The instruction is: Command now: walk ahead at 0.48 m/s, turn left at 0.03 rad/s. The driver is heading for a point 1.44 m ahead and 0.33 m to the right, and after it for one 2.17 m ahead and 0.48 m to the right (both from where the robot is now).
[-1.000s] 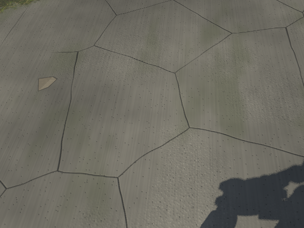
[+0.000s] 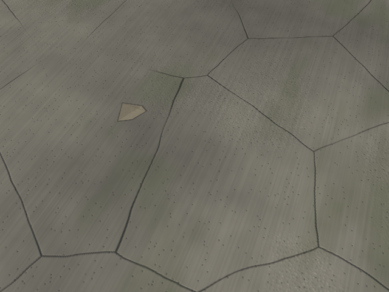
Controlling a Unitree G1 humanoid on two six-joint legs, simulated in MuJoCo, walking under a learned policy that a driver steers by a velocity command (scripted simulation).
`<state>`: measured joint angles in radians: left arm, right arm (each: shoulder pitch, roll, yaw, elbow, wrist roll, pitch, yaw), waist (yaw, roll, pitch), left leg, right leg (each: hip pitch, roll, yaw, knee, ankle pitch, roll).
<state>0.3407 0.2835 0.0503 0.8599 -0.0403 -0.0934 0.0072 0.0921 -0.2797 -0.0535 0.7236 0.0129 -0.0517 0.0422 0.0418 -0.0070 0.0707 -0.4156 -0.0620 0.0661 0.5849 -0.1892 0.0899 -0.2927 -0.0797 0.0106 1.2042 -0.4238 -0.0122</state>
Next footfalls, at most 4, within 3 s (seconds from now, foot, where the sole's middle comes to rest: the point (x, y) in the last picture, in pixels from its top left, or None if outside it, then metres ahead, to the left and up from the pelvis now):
0.46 right None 0.42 -0.14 -0.76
0.90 left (217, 205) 0.75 -0.03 -0.76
1.44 right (305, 175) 0.90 -0.37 -0.76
1.94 left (254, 111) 1.24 -0.19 -0.76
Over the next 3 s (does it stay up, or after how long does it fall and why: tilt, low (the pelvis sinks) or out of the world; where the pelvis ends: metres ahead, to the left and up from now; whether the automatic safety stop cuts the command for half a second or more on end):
stays up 1.45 -0.27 0.01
